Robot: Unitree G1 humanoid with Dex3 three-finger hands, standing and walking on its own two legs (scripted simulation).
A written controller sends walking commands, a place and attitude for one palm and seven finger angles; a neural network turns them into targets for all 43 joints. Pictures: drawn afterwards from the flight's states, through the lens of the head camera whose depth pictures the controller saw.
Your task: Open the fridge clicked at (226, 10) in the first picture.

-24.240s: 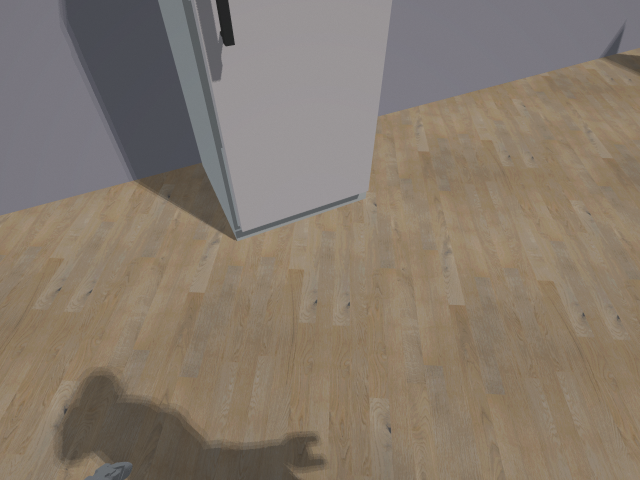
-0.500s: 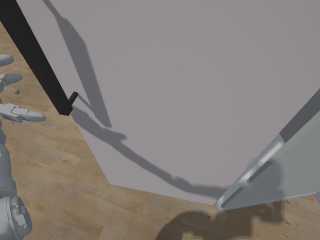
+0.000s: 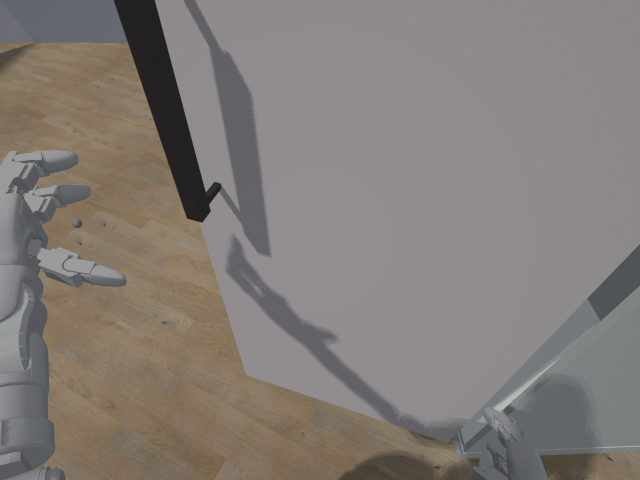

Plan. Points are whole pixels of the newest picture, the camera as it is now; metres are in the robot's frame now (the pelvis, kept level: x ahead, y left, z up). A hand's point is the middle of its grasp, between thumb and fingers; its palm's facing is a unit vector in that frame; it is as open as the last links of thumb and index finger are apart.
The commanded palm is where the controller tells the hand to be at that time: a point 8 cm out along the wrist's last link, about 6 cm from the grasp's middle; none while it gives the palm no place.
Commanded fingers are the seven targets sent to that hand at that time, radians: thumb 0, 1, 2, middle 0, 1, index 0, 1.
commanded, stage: slip the hand off the handle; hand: left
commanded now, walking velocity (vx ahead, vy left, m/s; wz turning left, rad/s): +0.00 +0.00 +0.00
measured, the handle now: (182, 110) +0.46 +0.22 +0.23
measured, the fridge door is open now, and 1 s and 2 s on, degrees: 70 70 70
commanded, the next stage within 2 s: draw the hand back to the body in 0.04 s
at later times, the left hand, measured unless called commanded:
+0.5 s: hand (76, 243) +0.29 +0.28 +0.17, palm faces +0.01 -1.00 -0.05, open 14.7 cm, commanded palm +0.25 +0.33 +0.17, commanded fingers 0.00 -0.55 0.20 -0.25 -1.15 -0.25 -1.15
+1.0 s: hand (46, 298) +0.23 +0.28 +0.17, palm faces +0.53 -0.79 -0.32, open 12.4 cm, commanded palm +0.18 +0.31 +0.18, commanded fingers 0.00 0.28 0.60 -0.22 -0.66 -0.22 -0.66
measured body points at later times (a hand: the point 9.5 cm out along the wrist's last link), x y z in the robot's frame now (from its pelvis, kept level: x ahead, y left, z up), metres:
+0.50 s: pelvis +0.01 -0.02 +0.01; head -0.01 -0.03 +0.45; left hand +0.29 +0.34 +0.18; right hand +0.17 -0.27 -0.06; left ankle +0.01 +0.10 -0.73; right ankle +0.00 -0.14 -0.73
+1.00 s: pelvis +0.01 -0.01 +0.01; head +0.00 -0.03 +0.46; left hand +0.20 +0.32 +0.19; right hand +0.20 -0.22 -0.07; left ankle +0.01 +0.10 -0.73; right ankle +0.00 -0.14 -0.73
